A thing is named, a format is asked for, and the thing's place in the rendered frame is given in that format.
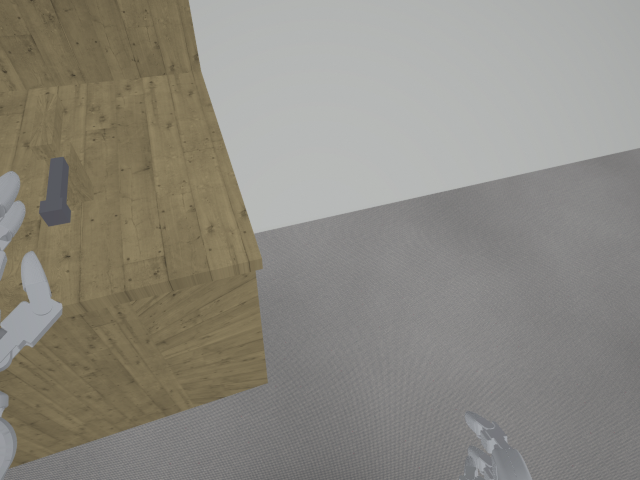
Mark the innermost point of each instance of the tap lever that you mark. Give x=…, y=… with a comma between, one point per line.
x=54, y=209

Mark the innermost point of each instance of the counter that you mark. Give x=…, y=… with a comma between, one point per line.
x=156, y=271

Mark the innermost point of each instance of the right robot hand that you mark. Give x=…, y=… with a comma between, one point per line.
x=506, y=463

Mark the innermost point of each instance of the left robot hand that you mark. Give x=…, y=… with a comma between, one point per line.
x=28, y=322

